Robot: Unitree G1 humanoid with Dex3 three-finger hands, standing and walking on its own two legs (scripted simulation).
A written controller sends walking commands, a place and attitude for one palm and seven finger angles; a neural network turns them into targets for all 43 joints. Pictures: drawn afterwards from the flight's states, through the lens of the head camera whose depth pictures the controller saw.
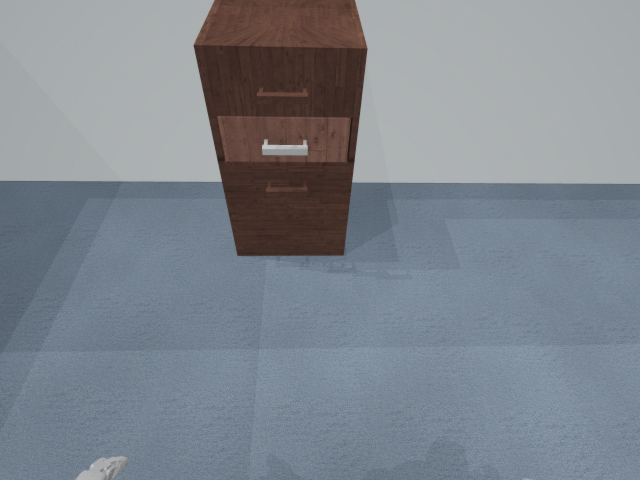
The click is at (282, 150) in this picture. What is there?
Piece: drawer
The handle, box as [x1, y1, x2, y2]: [262, 140, 307, 154]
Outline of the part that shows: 262,145 262,154 307,154 306,140 303,140 302,145 268,145 267,140 264,140 264,144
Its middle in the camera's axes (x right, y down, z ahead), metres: -0.11 -0.28 +1.17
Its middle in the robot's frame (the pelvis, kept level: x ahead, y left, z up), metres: +1.04 +0.15 -0.21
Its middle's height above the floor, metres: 0.56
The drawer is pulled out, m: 0.00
